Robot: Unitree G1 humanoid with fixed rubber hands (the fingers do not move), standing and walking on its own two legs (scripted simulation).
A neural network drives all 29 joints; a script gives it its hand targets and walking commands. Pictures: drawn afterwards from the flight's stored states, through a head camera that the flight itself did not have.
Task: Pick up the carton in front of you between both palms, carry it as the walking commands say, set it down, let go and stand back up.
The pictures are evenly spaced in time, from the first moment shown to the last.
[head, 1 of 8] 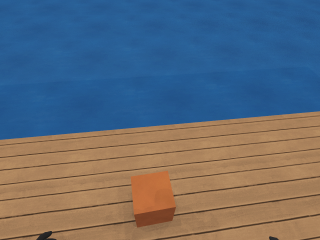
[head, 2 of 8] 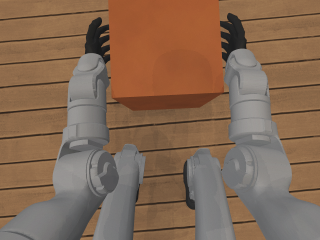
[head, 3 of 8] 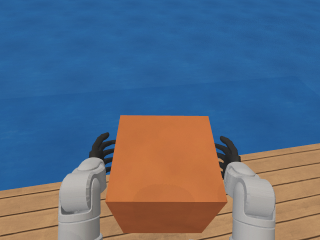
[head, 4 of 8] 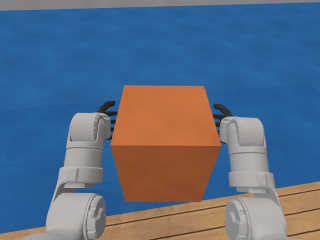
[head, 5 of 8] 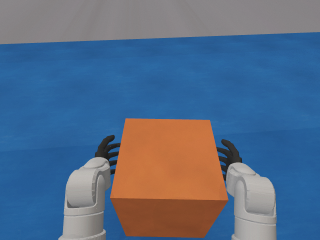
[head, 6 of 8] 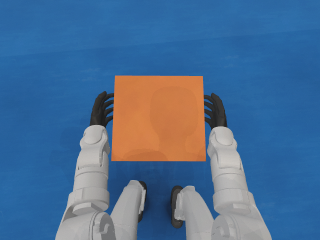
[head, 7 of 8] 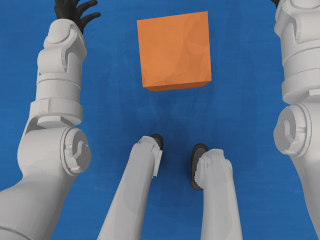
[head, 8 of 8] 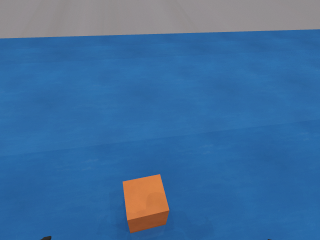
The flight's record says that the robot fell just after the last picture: no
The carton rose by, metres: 0.70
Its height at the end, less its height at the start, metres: -0.06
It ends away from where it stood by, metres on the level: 2.62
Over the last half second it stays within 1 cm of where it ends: yes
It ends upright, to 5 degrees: yes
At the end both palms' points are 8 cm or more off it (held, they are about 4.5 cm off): yes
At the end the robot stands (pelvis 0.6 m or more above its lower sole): yes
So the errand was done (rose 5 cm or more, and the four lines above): yes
